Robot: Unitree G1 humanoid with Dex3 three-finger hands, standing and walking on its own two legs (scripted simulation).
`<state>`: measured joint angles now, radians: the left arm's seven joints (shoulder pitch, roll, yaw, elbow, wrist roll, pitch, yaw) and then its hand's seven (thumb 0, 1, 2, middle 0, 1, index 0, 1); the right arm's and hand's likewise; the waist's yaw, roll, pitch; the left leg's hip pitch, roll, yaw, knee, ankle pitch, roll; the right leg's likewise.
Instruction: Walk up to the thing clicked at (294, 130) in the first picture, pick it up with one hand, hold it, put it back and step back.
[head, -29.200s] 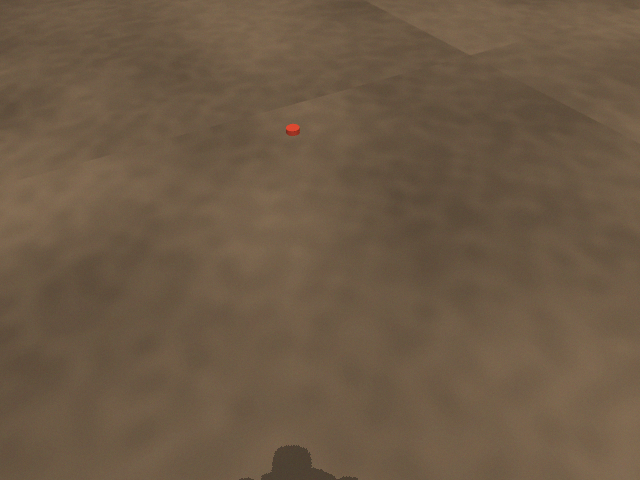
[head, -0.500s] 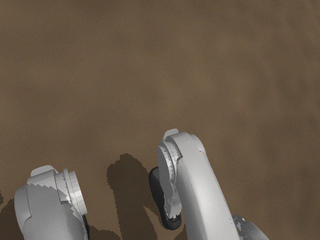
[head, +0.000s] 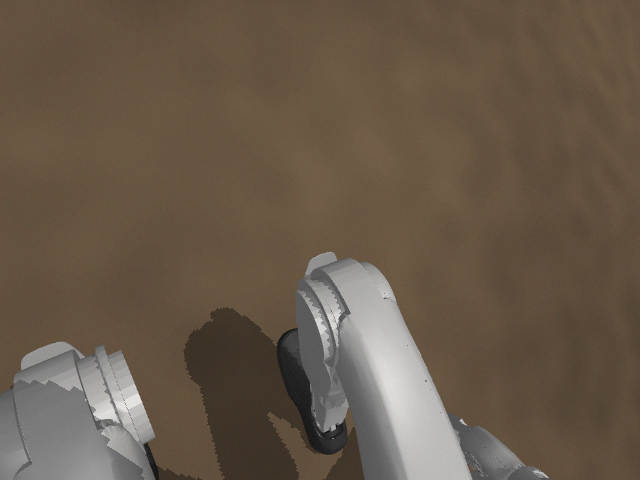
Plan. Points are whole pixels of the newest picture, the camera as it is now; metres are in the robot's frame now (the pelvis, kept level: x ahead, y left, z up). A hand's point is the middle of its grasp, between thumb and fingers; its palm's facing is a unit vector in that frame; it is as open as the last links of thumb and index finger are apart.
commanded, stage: rest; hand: left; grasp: from above
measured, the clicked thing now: out of the picture +0.45 +0.36 -0.26
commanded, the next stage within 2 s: open in 0.64 s
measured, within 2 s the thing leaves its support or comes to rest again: rests again in 0.42 s
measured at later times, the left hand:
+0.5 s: hand out of the picture +0.44 +0.34 -0.24, palm faces -0.43 -0.15 -0.89, open 9.6 cm
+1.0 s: hand out of the picture +0.44 +0.35 -0.25, palm faces -0.44 -0.16 -0.88, open 10.6 cm
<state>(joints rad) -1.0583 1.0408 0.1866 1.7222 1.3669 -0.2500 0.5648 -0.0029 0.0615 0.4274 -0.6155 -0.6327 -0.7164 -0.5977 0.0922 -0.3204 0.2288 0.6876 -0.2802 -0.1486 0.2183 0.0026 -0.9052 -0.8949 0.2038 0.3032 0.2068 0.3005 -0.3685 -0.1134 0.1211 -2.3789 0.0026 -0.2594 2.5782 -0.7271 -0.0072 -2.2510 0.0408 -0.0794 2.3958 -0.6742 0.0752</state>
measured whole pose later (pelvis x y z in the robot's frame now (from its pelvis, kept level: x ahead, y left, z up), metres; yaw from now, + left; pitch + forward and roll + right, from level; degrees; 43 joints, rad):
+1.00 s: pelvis +0.00 +0.00 +0.00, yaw -2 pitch +26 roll -16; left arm -1.07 1.11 0.14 1.77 1.33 -0.26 0.60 0.00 0.00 0.53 -0.47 -0.71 -0.53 -0.68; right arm 0.07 -0.35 0.32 0.66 -0.30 -0.24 0.27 0.00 -0.90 -0.90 0.20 0.30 0.21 0.30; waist -0.39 -0.15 0.19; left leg -2.36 0.01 -0.30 2.61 -0.74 -0.01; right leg -2.22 0.05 -0.11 2.39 -0.66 0.09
